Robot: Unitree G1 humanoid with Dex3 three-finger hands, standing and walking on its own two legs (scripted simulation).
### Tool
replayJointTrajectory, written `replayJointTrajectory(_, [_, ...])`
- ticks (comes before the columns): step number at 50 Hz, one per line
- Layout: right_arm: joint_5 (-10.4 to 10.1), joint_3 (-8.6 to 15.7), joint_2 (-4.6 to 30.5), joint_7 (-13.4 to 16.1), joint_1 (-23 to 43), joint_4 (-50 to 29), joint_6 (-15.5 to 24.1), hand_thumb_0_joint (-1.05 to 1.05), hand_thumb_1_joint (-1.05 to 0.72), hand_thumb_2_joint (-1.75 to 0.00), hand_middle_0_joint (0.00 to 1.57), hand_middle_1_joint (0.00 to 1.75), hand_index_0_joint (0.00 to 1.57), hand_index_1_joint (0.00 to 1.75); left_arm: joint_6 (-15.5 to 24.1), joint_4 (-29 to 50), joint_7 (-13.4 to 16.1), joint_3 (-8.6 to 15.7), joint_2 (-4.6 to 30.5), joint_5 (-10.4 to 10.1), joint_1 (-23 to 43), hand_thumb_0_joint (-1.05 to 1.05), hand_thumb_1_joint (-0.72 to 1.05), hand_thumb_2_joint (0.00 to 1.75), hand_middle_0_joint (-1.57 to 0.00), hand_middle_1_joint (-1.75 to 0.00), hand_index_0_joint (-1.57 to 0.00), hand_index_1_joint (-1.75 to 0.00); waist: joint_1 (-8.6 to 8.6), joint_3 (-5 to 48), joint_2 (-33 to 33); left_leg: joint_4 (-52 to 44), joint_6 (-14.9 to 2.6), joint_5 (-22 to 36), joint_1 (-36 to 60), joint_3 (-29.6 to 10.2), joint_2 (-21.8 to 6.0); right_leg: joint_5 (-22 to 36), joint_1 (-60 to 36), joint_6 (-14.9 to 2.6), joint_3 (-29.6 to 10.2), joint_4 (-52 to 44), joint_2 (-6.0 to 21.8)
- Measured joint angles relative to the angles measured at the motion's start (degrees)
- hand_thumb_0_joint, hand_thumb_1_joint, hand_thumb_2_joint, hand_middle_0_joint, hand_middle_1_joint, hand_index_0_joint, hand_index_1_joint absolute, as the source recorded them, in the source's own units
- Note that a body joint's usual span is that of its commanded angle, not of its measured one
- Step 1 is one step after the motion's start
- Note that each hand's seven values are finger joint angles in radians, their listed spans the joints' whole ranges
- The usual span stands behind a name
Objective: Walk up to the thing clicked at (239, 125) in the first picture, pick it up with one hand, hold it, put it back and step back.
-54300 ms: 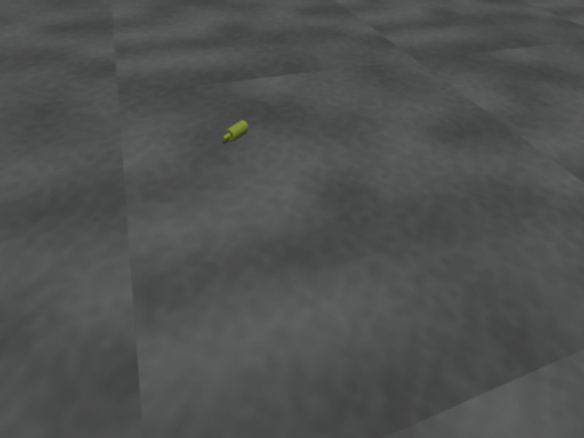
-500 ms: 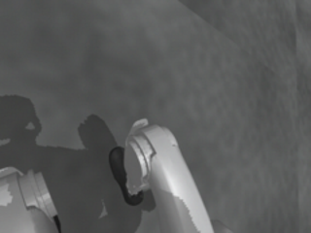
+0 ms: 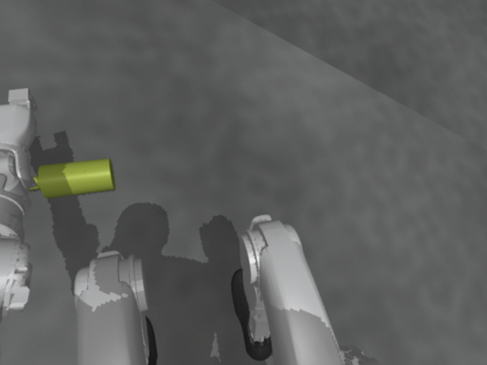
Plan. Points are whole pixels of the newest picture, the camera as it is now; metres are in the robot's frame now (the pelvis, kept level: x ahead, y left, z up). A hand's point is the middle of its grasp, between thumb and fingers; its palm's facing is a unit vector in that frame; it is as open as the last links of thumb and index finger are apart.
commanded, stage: withdraw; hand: left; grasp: from above
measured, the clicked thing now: (66, 179) +0.50 +0.25 -0.32
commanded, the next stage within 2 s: home in 0.40 s
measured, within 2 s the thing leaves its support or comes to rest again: neither
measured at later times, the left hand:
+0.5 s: hand (51, 171) +0.48 +0.24 -0.19, palm faces -0.39 -0.04 -0.92, open 13.5 cm
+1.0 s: hand out of the picture +0.37 +0.26 -0.02, palm faces -0.34 -0.47 -0.81, open 9.0 cm
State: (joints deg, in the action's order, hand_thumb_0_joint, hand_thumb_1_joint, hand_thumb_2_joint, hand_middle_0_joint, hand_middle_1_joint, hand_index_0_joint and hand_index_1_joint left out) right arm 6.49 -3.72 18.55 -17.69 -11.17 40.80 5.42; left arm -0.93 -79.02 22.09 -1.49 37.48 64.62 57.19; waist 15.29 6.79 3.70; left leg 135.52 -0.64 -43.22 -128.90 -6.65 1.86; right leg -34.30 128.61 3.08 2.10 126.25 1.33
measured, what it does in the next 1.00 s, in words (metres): rises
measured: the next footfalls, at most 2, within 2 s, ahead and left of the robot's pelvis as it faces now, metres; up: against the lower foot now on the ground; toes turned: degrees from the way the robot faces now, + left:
none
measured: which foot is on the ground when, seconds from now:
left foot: down 0.00-1.00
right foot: down 0.00-1.00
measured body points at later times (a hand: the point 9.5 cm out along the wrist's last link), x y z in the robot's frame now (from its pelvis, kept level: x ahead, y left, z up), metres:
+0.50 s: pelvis -0.01 -0.01 -0.02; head +0.24 +0.05 +0.35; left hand +0.49 +0.24 -0.13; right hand +0.02 -0.30 -0.11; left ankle +0.06 +0.11 -0.32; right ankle +0.12 -0.14 -0.32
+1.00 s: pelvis -0.01 +0.00 +0.10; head +0.19 +0.05 +0.50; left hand +0.39 +0.29 +0.03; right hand +0.11 -0.28 -0.02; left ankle +0.06 +0.11 -0.32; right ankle +0.12 -0.14 -0.32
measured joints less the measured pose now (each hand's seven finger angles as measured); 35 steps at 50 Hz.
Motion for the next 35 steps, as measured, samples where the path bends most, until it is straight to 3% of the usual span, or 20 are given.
replayJointTrajectory(2, [-0.71, 0.53, -0.04, 1.40, 1.02, -0.53, -1.24, 0.00, -0.91, -0.91, 0.20, 0.30, 0.20, 0.30, -0.18, 0.03, -3.84, -2.04, -1.56, -2.00, 0.95, 0.00, -0.44, 0.96, -0.17, -0.92, -0.15, -0.93, -1.04, 0.04, 0.15, -1.89, 0.00, 0.77, 1.62, 0.88, 0.00, 0.36, -1.26, -0.06, -0.75, -1.14, 0.12])
replayJointTrajectory(5, [-1.26, 0.85, 0.09, 3.97, 2.49, -1.72, -2.51, 0.00, -0.91, -0.91, 0.20, 0.30, 0.20, 0.30, 1.19, 0.23, -9.00, -4.24, -3.28, -3.09, 2.26, 0.00, -0.45, 0.97, -0.17, -0.92, -0.15, -0.93, -1.78, -1.15, -0.13, -4.37, 0.22, 2.19, 3.80, 1.62, 0.18, 1.20, -3.13, -0.24, -1.38, -2.76, 0.39])
replayJointTrajectory(7, [-1.32, 0.83, 0.31, 5.72, 3.05, -2.50, -3.09, 0.00, -0.91, -0.91, 0.20, 0.30, 0.20, 0.30, 2.99, -0.26, -11.04, -4.95, -4.34, -2.75, 3.07, 0.00, -0.45, 0.98, -0.17, -0.93, -0.15, -0.94, -1.91, -1.89, -0.58, -5.59, 0.44, 3.14, 4.57, 1.83, 0.34, 1.85, -3.79, -0.29, -1.57, -3.57, 0.56])
replayJointTrajectory(10, [-1.09, 0.39, 0.73, 8.02, 3.39, -3.31, -3.66, 0.00, -0.91, -0.91, 0.20, 0.30, 0.20, 0.30, 6.44, -1.40, -11.61, -5.00, -5.17, -0.95, 3.65, 0.00, -0.45, 0.99, -0.18, -0.93, -0.15, -0.95, -1.41, -2.82, -1.57, -6.26, 0.77, 4.22, 4.70, 1.68, 0.56, 2.71, -3.87, -0.52, -1.45, -3.96, 0.72])
replayJointTrajectory(13, [-0.69, -0.13, 1.06, 9.57, 3.09, -3.63, -3.96, 0.00, -0.91, -0.91, 0.20, 0.30, 0.20, 0.30, 10.25, -2.99, -9.58, -4.03, -4.69, 2.41, 3.77, 0.00, -0.44, 0.98, -0.19, -0.93, -0.16, -0.94, -0.26, -3.34, -2.79, -5.49, 1.18, 4.72, 3.67, 1.21, 0.76, 3.22, -2.82, -0.84, -1.09, -3.18, 0.77])
replayJointTrajectory(17, [0.14, -0.51, 1.06, 10.69, 2.08, -3.14, -3.70, 0.00, -0.91, -0.90, 0.20, 0.30, 0.20, 0.30, 13.47, -6.40, -3.77, -2.14, -2.67, 7.20, 4.19, 0.00, -0.43, 0.97, -0.19, -0.93, -0.17, -0.94, 1.51, -3.69, -4.18, -3.07, 1.76, 4.74, 1.22, 0.65, 1.00, 3.44, -0.32, -0.97, -0.77, -0.91, 0.73])
replayJointTrajectory(20, [0.91, -0.56, 0.54, 11.02, 1.35, -2.11, -2.89, 0.00, -0.91, -0.90, 0.20, 0.30, 0.20, 0.30, 13.78, -9.50, 1.23, 0.02, -0.83, 9.83, 5.10, 0.00, -0.43, 0.97, -0.18, -0.93, -0.16, -0.94, 2.45, -4.25, -4.70, -1.21, 2.06, 4.54, -0.69, 0.38, 1.08, 3.44, 1.57, -0.90, -0.67, 0.71, 0.61])
replayJointTrajectory(23, [1.78, -0.50, -0.30, 10.71, 0.65, -1.21, -1.96, 0.00, -0.91, -0.90, 0.20, 0.30, 0.20, 0.30, 12.36, -10.39, 4.70, 2.54, 1.19, 11.18, 5.41, 0.00, -0.44, 0.97, -0.17, -0.94, -0.16, -0.94, 3.06, -5.07, -4.55, 0.05, 1.96, 4.26, -2.23, 0.35, 1.11, 3.29, 3.01, -0.71, -0.72, 1.75, 0.52])
replayJointTrajectory(25, [2.09, -0.29, -0.95, 10.23, 0.02, -0.69, -1.58, 0.00, -0.91, -0.90, 0.20, 0.30, 0.20, 0.30, 10.98, -8.63, 5.79, 4.34, 2.12, 10.71, 4.73, 0.00, -0.43, 0.96, -0.18, -0.94, -0.17, -0.94, 3.03, -5.23, -4.03, 0.50, 1.75, 3.94, -3.03, 0.47, 1.10, 2.99, 3.75, -0.54, -0.85, 2.12, 0.48])
replayJointTrajectory(28, [2.07, 0.09, -2.04, 9.37, -0.95, 0.39, -1.32, 0.00, -0.90, -0.90, 0.20, 0.30, 0.20, 0.30, 8.62, -5.33, 5.66, 5.68, 2.59, 8.46, 3.86, 0.00, -0.40, 0.95, -0.20, -0.92, -0.19, -0.91, 2.36, -4.66, -3.08, 0.60, 1.38, 3.10, -3.36, 0.90, 0.99, 2.17, 4.14, -0.22, -1.24, 2.30, 0.45])
replayJointTrajectory(33, [0.89, 0.89, -3.57, 8.67, -1.68, 1.95, -2.10, 0.00, -0.90, -0.90, 0.20, 0.30, 0.20, 0.30, 5.54, -1.72, 0.64, 4.24, 1.77, 3.94, 3.05, 0.00, -0.33, 0.94, -0.23, -0.85, -0.21, -0.85, 0.27, -2.22, -1.02, -0.83, 0.62, 1.35, -1.59, 1.40, 0.71, 0.38, 2.33, 0.38, -1.55, 0.88, 0.49])
replayJointTrajectory(35, [0.17, 1.31, -3.73, 8.68, -1.98, 1.48, -2.71, 0.00, -0.90, -0.90, 0.20, 0.30, 0.20, 0.30, 5.12, 0.15, -2.11, 5.00, 1.03, 1.65, 1.85, 0.00, -0.27, 0.94, -0.24, -0.81, -0.22, -0.80, -0.64, -1.25, -0.15, -1.89, 0.28, 0.79, -0.18, 1.49, 0.59, -0.21, 0.79, 0.52, -1.51, -0.28, 0.53])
